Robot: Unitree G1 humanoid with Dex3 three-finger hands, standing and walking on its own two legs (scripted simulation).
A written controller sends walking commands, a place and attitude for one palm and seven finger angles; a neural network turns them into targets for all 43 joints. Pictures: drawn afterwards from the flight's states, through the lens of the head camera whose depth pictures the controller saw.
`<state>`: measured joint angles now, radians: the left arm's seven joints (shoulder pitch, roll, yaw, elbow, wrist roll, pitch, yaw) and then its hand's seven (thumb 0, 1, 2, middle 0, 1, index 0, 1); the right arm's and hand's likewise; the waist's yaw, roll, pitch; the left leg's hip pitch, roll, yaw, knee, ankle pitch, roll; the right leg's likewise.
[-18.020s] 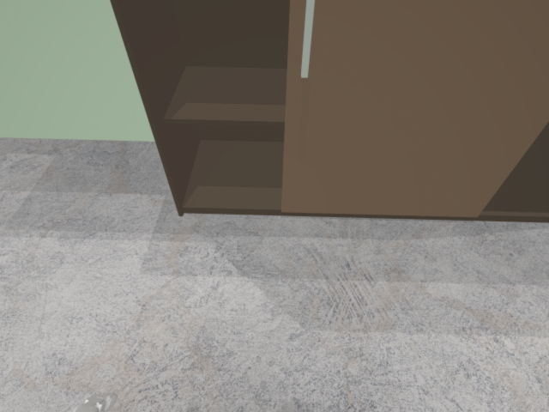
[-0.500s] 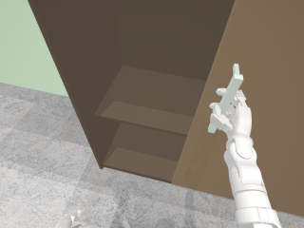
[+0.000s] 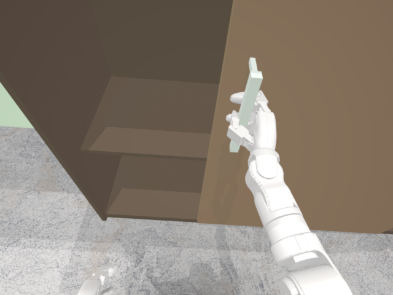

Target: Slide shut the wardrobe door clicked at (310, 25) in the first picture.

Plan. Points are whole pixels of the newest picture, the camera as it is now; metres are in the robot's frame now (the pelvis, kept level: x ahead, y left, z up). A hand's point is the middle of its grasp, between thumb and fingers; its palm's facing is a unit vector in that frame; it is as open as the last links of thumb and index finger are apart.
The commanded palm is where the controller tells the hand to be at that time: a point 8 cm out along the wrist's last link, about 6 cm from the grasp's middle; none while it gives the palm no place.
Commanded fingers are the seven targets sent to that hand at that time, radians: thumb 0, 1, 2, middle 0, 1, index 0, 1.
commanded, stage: step sideways, sliding the door along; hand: right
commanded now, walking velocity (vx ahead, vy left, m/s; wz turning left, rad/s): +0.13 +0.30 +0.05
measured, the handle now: (242, 110) +0.47 -0.05 +0.11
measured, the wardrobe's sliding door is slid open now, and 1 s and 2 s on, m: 0.46 0.34 0.00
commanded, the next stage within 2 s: none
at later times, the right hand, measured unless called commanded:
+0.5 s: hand (217, 126) +0.41 +0.00 +0.12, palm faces -0.10 +0.99 -0.13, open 5.9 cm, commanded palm +0.40 -0.02 +0.12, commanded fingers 0.00 -0.90 -0.90 0.45 1.40 0.45 1.40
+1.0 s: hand (169, 123) +0.41 +0.10 +0.12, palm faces +0.04 +0.99 -0.13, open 6.2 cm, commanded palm +0.39 +0.11 +0.12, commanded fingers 0.00 -0.90 -0.90 0.45 1.40 0.45 1.40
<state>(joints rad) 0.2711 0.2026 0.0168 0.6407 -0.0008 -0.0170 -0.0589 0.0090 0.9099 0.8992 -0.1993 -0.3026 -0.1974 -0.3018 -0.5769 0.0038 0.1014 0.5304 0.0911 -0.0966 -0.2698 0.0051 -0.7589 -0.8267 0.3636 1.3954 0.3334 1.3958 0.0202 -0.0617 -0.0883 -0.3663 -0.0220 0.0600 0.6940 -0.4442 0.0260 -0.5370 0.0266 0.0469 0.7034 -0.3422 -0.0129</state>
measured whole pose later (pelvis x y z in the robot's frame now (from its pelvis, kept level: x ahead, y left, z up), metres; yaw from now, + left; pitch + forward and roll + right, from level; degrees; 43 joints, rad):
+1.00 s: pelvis +0.00 +0.19 +0.00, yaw -5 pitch -4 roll +0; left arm 0.07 0.22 0.03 0.68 -0.04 -0.04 0.05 0.01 0.91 0.90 -0.20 -0.30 -0.20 -0.30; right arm -0.69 -0.10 0.13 0.52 0.09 -0.07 -0.15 0.01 -0.78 -0.85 0.41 1.39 0.18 1.40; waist -0.04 -0.07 0.26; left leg -0.33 0.05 0.14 0.67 -0.25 0.03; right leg -0.27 -0.10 -0.03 0.66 -0.26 0.02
